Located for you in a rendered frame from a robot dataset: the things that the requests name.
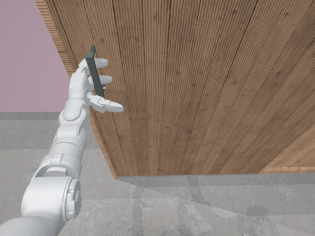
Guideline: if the robot left upper arm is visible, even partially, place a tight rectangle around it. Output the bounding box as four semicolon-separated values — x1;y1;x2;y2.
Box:
0;176;82;236

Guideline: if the wardrobe door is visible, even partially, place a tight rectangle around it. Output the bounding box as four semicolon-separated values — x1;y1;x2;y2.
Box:
265;125;315;168
46;0;315;176

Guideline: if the left robot hand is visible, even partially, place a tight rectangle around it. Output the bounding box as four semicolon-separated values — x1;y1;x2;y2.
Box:
68;58;124;113

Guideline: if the robot left forearm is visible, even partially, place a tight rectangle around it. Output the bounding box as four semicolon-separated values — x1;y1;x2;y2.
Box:
21;99;91;216

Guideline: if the handle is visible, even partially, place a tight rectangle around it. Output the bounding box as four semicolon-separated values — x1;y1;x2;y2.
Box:
85;45;105;98

